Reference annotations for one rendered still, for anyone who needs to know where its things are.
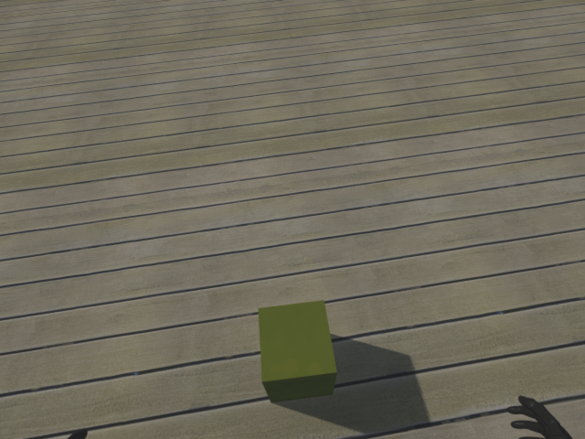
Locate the carton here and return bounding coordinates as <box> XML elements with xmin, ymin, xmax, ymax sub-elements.
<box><xmin>258</xmin><ymin>300</ymin><xmax>337</xmax><ymax>402</ymax></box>

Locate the robot right hand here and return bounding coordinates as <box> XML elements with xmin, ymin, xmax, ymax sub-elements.
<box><xmin>507</xmin><ymin>396</ymin><xmax>572</xmax><ymax>439</ymax></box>

